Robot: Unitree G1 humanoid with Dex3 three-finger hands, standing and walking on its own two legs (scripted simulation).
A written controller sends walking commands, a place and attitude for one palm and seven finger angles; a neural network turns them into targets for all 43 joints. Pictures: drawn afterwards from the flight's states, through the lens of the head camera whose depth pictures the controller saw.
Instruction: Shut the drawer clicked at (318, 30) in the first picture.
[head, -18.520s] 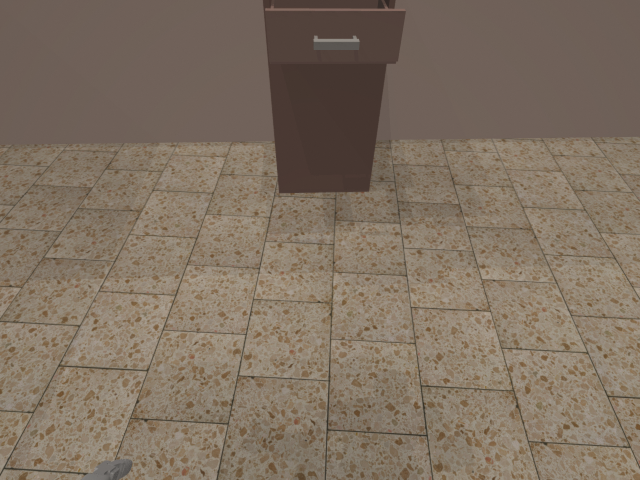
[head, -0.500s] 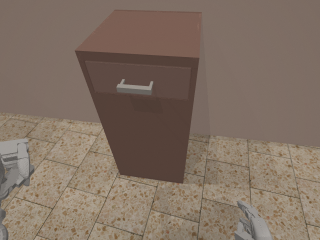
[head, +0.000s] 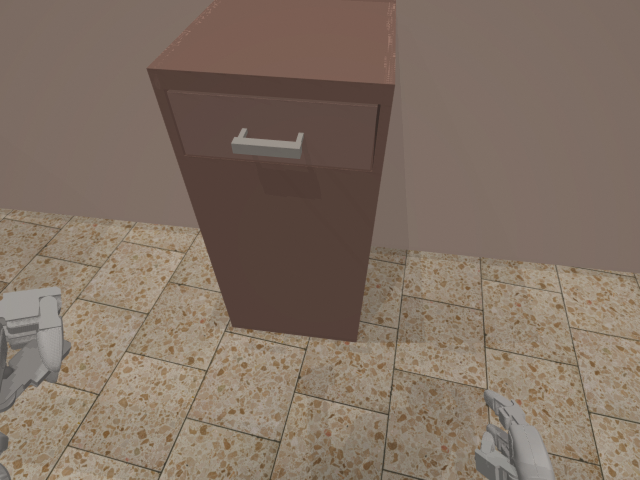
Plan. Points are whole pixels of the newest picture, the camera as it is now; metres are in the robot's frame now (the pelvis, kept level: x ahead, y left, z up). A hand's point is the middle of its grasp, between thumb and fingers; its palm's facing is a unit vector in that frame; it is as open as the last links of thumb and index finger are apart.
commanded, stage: step back with the hand held close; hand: left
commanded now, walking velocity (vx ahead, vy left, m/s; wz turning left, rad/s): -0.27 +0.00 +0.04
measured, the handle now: (269, 141) +0.68 +0.15 +0.06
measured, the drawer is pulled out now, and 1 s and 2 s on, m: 0.00 0.00 0.00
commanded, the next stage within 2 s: stop stepping back and stand still in 0.74 s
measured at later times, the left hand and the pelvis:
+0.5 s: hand (52, 418) +0.14 +0.22 +0.17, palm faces +0.29 -0.78 -0.55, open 3.2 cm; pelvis -0.06 -0.02 -0.01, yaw +1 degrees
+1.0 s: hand out of the picture +0.02 +0.21 +0.19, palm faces +0.40 -0.78 -0.49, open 3.3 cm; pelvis -0.16 -0.02 +0.00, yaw +1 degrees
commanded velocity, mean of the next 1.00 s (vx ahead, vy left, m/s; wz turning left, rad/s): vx -0.27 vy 0.00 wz -0.02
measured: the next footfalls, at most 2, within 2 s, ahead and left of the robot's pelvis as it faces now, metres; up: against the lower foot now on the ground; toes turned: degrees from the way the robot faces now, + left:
left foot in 0.76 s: -0.14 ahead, +0.10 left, +0.00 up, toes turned +3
right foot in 0.96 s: -0.11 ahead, -0.11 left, +0.00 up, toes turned +2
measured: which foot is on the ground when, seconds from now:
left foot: down 0.00-0.56, up 0.58-0.74, down 0.76-1.00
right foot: down 0.00-0.76, up 0.78-0.94, down 0.96-1.00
